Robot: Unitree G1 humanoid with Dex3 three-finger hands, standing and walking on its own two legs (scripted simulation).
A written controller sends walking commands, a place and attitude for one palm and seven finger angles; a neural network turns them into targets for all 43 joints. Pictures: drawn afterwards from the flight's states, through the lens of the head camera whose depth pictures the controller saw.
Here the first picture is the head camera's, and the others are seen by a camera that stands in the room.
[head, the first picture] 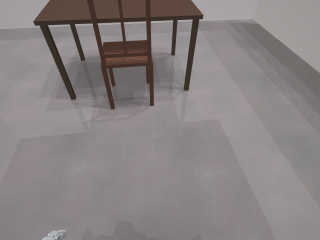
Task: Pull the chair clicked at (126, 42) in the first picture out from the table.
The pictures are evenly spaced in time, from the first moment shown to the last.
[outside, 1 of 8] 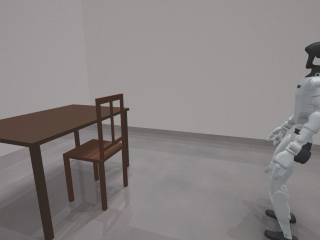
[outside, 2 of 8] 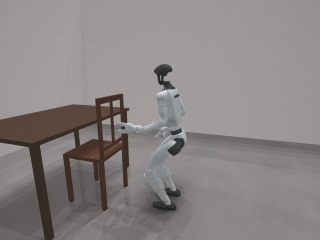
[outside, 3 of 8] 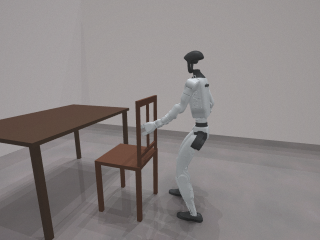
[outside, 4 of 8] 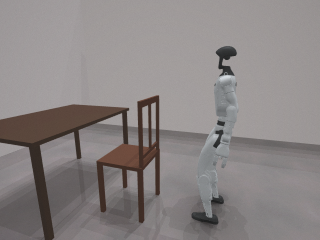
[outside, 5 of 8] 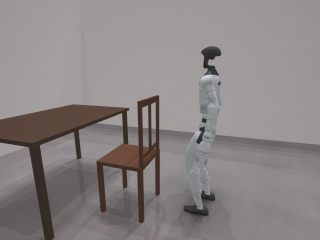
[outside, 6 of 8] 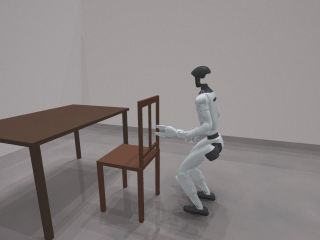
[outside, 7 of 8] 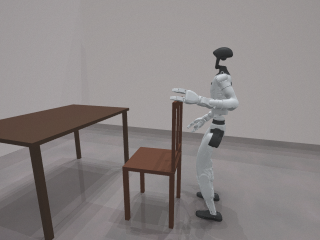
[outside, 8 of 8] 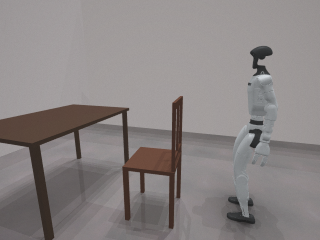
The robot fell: no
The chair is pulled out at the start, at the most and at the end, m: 0.00 0.57 0.57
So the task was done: yes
